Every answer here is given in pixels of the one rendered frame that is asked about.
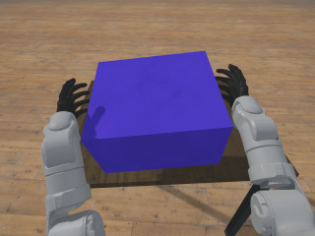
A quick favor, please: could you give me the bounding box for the right robot upper arm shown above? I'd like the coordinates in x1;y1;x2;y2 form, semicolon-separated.
250;189;315;236

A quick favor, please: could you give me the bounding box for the left robot upper arm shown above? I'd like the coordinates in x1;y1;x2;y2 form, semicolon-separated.
48;209;106;236

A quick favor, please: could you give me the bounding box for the carton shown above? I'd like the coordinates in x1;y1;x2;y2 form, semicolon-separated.
81;50;233;174

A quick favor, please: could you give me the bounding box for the robot left forearm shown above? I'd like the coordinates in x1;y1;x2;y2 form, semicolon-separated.
40;111;92;236

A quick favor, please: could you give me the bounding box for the robot right forearm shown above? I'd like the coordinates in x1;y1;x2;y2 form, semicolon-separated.
231;95;315;220

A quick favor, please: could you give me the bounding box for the table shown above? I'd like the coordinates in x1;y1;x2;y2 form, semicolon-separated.
76;77;299;236

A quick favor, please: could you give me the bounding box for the robot right hand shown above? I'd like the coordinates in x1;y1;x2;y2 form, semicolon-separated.
215;64;249;108

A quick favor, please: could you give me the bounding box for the robot left hand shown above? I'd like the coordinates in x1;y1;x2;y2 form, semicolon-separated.
56;78;90;119

